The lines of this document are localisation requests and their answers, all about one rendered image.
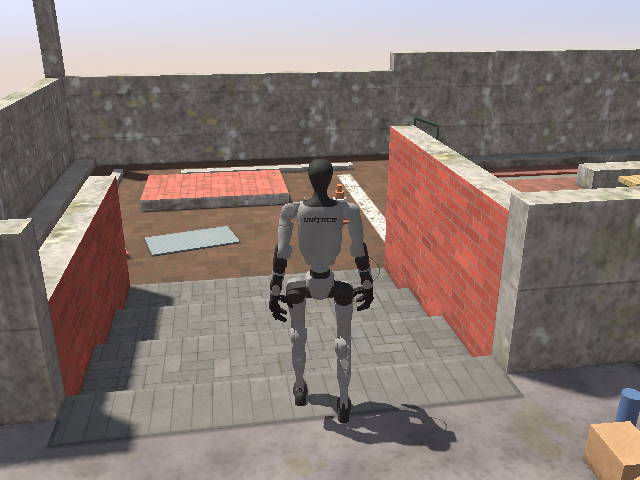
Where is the left robot upper arm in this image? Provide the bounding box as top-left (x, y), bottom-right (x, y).
top-left (277, 202), bottom-right (300, 259)

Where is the right robot foot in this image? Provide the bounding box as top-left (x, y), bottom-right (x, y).
top-left (337, 397), bottom-right (351, 423)

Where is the left robot hand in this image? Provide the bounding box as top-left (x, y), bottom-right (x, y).
top-left (269, 294), bottom-right (293, 322)

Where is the humanoid robot head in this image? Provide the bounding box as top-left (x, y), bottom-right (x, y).
top-left (303, 159), bottom-right (338, 207)

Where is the right robot hand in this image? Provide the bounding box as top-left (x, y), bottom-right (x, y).
top-left (353, 284), bottom-right (374, 311)

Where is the right robot upper arm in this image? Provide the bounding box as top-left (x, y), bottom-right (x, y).
top-left (341, 202), bottom-right (365, 257)

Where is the right robot forearm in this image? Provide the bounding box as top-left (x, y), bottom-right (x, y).
top-left (355, 242), bottom-right (373, 289)

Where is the left robot forearm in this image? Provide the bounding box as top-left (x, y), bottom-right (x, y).
top-left (269, 244), bottom-right (287, 296)

